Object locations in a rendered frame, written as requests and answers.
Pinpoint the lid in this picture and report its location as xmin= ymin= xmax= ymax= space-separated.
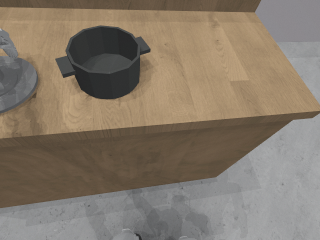
xmin=0 ymin=56 xmax=38 ymax=114

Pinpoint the pot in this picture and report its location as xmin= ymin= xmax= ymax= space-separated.
xmin=55 ymin=25 xmax=151 ymax=100

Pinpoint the left robot hand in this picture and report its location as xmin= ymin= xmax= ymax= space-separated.
xmin=0 ymin=28 xmax=18 ymax=90

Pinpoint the robot left shin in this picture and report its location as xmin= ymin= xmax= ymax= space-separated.
xmin=121 ymin=229 xmax=134 ymax=234

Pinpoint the table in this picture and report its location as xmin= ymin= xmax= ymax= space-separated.
xmin=0 ymin=0 xmax=320 ymax=208

